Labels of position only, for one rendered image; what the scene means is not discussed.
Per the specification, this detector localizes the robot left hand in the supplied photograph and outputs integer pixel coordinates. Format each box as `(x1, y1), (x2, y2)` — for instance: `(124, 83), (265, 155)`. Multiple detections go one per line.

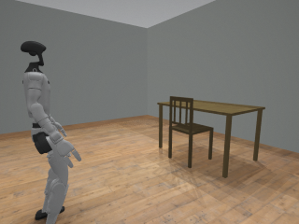
(52, 121), (67, 137)

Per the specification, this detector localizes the robot right forearm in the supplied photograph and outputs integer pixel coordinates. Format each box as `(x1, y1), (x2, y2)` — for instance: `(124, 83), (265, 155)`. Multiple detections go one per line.
(30, 103), (64, 145)

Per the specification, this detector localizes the robot left thigh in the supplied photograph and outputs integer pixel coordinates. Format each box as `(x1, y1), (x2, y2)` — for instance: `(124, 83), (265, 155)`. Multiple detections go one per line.
(48, 152), (58, 179)

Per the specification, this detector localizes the chair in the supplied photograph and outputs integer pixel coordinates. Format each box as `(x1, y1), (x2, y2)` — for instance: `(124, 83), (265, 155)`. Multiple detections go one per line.
(168, 96), (214, 168)

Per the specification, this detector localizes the robot right hand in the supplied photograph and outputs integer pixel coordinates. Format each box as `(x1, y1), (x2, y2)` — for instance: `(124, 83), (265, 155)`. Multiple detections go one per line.
(56, 139), (81, 168)

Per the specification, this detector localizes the robot right upper arm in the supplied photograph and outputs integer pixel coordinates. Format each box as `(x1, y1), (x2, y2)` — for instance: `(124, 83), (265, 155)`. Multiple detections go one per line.
(27, 72), (44, 114)

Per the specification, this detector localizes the table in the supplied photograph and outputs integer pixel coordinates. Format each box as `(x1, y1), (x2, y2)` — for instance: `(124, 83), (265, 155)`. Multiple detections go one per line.
(157, 100), (265, 178)

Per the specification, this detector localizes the robot right shin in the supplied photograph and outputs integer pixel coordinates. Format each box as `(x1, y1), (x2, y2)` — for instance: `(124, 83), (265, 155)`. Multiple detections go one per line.
(46, 182), (69, 224)

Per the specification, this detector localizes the robot left forearm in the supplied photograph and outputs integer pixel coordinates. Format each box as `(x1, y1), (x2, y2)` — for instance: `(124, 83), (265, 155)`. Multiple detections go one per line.
(48, 115), (55, 125)

